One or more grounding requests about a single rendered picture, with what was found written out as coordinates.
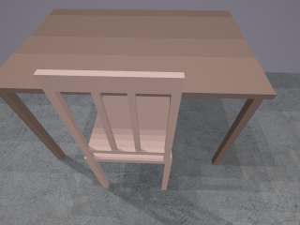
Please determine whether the chair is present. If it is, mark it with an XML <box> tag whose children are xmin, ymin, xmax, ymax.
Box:
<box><xmin>34</xmin><ymin>69</ymin><xmax>185</xmax><ymax>190</ymax></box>

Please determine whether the table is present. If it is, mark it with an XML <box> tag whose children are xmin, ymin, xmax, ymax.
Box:
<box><xmin>0</xmin><ymin>8</ymin><xmax>277</xmax><ymax>165</ymax></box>

